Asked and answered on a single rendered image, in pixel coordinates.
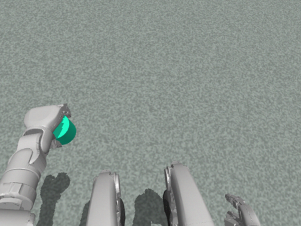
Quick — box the right robot foot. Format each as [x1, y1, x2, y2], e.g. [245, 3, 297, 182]
[163, 190, 178, 226]

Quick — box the right robot hand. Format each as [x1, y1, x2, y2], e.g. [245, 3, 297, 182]
[224, 194, 261, 226]

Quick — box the left robot hand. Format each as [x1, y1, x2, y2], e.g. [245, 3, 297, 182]
[24, 103, 71, 149]

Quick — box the left robot arm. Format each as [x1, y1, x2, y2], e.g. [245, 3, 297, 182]
[0, 126, 53, 226]

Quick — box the tin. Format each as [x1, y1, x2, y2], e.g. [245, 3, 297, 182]
[53, 115, 76, 145]

